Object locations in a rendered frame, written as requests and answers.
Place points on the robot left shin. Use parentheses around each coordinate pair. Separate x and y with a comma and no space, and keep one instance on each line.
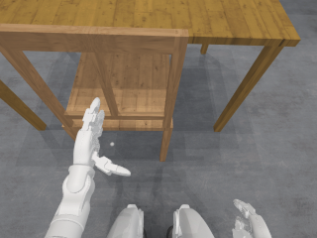
(134,206)

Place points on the right robot hand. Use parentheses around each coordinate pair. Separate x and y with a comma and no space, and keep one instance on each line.
(255,227)

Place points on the right robot thigh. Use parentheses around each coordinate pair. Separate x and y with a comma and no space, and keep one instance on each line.
(187,223)

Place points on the robot left forearm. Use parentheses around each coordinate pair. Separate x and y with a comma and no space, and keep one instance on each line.
(71,216)

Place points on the table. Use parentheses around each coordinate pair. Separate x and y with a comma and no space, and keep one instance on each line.
(209,22)

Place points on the left robot hand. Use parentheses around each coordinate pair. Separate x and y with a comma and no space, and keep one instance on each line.
(87,141)

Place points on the chair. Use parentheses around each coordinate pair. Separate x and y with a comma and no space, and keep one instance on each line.
(127,68)

